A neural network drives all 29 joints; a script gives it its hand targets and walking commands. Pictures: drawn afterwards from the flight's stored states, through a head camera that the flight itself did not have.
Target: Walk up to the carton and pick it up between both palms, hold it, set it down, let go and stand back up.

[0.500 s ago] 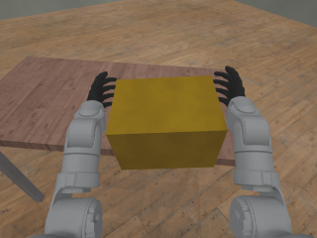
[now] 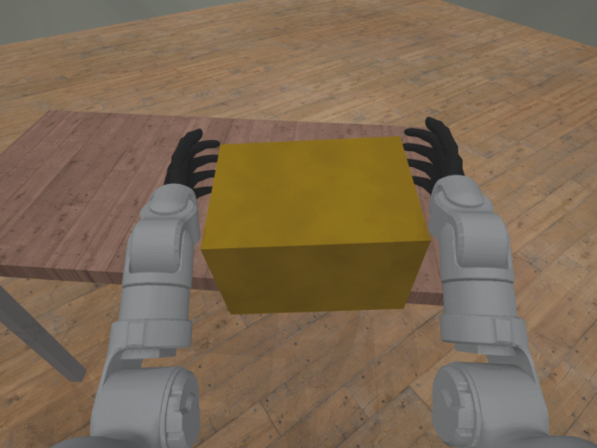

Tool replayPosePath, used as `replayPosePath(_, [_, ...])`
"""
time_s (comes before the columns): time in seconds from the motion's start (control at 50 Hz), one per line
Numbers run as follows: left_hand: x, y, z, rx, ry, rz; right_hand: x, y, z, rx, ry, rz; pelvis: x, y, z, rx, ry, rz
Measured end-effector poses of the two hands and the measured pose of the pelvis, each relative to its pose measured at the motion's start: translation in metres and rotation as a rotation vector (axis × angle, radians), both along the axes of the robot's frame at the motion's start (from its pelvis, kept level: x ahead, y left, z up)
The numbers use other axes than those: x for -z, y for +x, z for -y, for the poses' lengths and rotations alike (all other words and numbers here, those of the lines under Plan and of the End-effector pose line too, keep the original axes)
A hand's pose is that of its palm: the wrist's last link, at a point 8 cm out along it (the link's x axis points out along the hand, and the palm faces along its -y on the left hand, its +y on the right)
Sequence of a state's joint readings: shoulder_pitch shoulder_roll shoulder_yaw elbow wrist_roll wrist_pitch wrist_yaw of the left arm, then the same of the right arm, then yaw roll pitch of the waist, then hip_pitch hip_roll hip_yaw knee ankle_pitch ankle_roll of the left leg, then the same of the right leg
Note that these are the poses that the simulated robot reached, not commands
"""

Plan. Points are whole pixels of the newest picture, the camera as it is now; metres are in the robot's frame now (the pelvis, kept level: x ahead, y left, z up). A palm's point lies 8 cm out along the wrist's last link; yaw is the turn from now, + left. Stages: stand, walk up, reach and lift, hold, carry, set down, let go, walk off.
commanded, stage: hold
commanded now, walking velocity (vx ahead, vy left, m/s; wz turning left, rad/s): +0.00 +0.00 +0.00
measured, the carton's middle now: (313, 227) +0.36 +0.00 +0.12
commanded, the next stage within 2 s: none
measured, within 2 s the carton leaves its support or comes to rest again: neither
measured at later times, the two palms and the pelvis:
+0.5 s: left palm (178, 188) +0.37 +0.17 +0.17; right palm (437, 176) +0.38 -0.15 +0.19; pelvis +0.01 +0.00 +0.00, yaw +0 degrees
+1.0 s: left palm (177, 193) +0.36 +0.17 +0.18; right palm (441, 181) +0.37 -0.15 +0.19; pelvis +0.02 +0.00 +0.00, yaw +0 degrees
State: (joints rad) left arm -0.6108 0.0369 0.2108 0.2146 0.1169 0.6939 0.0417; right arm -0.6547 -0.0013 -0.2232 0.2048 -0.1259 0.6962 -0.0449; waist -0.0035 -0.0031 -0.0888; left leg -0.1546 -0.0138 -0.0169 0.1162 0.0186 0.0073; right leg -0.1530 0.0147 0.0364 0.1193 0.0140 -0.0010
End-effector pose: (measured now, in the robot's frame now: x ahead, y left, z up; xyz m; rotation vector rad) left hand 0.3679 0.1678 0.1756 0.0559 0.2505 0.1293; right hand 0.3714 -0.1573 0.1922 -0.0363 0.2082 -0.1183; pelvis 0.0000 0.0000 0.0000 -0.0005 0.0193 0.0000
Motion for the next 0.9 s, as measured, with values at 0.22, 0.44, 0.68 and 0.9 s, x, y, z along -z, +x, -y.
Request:
replayPosePath(0.22, [0.012, -0.004, 0.0, -0.004, 0.005, -0.02, 0.012, -0.002, -0.001, -0.002, -0.002, -0.019, -0.001, 0.006, 0.001, 0.002, 0.001, -0.01])
replayPosePath(0.44, [0.002, 0.002, -0.005, -0.006, 0.003, -0.011, 0.001, 0.005, -0.005, -0.004, -0.006, -0.009, -0.001, 0.012, -0.003, 0.005, 0.001, -0.017])
replayPosePath(0.68, [0.001, 0.005, -0.009, -0.01, 0.003, -0.015, 0.0, 0.009, -0.009, -0.008, -0.005, -0.012, -0.002, 0.019, -0.006, 0.005, 0.0, -0.013])
replayPosePath(0.9, [-0.001, -0.002, -0.007, -0.012, -0.001, -0.016, -0.002, 0.002, -0.007, -0.009, -0.002, -0.013, -0.002, 0.019, -0.005, 0.005, 0.0, 0.002])
